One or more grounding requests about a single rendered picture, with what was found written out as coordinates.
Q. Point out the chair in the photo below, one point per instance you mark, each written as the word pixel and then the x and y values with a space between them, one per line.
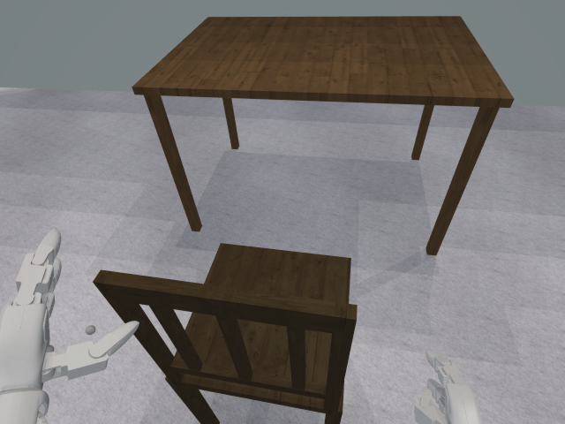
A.
pixel 269 325

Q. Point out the left robot forearm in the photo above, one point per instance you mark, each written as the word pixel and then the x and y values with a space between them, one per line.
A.
pixel 24 406

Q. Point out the robot left hand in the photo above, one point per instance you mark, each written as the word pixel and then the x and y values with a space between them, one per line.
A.
pixel 24 328

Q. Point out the table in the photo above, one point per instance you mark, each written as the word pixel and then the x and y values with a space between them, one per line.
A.
pixel 423 60

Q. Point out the robot right hand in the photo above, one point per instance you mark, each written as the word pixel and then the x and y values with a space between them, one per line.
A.
pixel 457 403

